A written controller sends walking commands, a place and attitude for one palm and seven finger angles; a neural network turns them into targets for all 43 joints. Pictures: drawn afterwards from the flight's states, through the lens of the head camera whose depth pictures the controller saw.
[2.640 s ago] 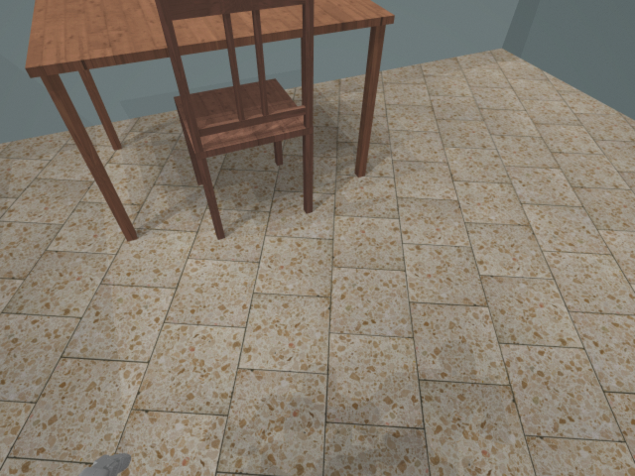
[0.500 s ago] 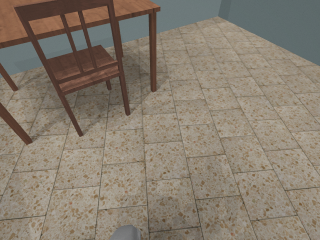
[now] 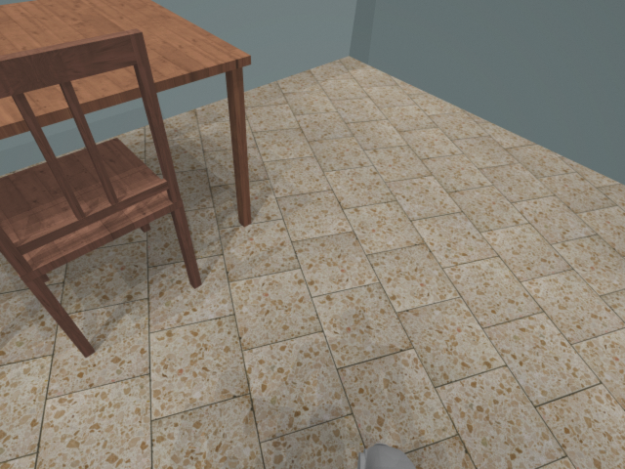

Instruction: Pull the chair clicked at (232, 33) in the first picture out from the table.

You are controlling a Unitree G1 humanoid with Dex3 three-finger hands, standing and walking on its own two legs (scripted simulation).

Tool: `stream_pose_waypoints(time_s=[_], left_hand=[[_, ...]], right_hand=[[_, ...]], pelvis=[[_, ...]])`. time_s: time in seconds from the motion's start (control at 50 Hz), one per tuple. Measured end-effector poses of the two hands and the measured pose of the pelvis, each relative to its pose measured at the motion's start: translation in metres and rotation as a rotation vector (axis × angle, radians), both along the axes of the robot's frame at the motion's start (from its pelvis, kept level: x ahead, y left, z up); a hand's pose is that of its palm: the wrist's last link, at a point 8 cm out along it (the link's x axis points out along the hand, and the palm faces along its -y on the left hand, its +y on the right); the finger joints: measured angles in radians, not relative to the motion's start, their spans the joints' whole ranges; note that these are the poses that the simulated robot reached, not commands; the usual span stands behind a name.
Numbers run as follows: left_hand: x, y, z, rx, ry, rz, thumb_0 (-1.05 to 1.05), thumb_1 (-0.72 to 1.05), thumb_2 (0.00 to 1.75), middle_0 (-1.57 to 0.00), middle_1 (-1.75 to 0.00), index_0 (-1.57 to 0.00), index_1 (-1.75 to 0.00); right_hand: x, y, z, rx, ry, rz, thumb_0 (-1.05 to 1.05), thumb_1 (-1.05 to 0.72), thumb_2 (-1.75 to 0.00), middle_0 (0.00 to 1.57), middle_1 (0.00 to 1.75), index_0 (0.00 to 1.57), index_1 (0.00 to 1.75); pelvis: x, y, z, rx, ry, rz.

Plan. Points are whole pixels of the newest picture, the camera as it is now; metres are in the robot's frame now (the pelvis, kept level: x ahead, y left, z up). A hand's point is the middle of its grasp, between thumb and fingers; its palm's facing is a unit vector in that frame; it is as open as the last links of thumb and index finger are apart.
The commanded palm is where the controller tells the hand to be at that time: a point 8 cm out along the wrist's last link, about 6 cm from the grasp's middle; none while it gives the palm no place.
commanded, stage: walk to a spot facing it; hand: left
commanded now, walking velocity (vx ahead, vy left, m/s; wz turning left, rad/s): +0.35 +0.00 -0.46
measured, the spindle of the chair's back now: (53, 163) +0.70 +0.62 -0.08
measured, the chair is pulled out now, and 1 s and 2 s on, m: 0.00 0.00 0.00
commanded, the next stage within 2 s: turn to face it in 0.48 s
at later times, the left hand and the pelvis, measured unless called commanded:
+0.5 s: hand (255, 358) +0.34 +0.11 -0.18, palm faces -0.15 -0.97 -0.20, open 7.2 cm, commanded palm none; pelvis +0.23 -0.06 -0.01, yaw -12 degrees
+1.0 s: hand (248, 309) +0.44 +0.14 -0.19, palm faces -0.04 -0.99 -0.17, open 7.4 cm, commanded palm none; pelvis +0.38 -0.03 -0.01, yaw -7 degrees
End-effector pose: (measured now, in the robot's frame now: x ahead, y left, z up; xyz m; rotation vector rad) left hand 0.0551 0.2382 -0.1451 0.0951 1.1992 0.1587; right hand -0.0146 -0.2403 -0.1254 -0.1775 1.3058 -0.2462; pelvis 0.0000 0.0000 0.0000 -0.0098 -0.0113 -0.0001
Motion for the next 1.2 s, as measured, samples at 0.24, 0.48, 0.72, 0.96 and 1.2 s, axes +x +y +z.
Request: stream_pose_waypoints(time_s=[0.24, 0.48, 0.72, 0.96, 1.2], left_hand=[[0.162, -0.045, -0.007, -0.039, 0.024, -0.203, 0.0, 0.91, 0.9, -0.19, -0.3, -0.2, -0.3], [0.28, -0.08, -0.009, 0.024, -0.035, -0.222, -0.01, 0.93, 0.9, -0.2, -0.3, -0.21, -0.3], [0.313, -0.054, 0.002, 0.07, 0.127, -0.219, 0.0, 0.91, 0.9, -0.2, -0.3, -0.2, -0.3], [0.369, -0.045, -0.018, 0.003, 0.147, -0.108, 0.0, 0.91, 0.9, -0.2, -0.3, -0.2, -0.3], [0.426, -0.046, 0.011, 0.089, -0.015, -0.032, 0.0, 0.91, 0.9, -0.2, -0.3, -0.2, -0.3]], right_hand=[[-0.028, 0.054, -0.008, 0.132, 0.282, -0.224, 0.0, -0.91, -0.9, 0.19, 0.3, 0.2, 0.3], [0.129, -0.005, -0.032, 0.134, 0.175, -0.276, 0.01, -0.9, -0.9, 0.2, 0.3, 0.2, 0.3], [0.374, -0.063, -0.006, 0.025, -0.224, -0.127, 0.0, -0.93, -0.9, 0.19, 0.3, 0.19, 0.3], [0.444, -0.023, -0.009, 0.027, -0.135, -0.036, -0.02, -0.93, -0.9, 0.2, 0.3, 0.2, 0.3], [0.435, -0.064, -0.014, 0.037, -0.014, 0.016, -0.01, -0.91, -0.9, 0.2, 0.3, 0.2, 0.3]], pelvis=[[0.103, -0.01, -0.009, -0.006, 0.01, -0.096], [0.218, -0.055, -0.018, -0.009, -0.005, -0.199], [0.313, -0.048, -0.006, -0.006, 0.017, -0.234], [0.378, -0.028, -0.011, -0.016, -0.003, -0.135], [0.386, -0.057, -0.006, -0.008, 0.035, 0.008]])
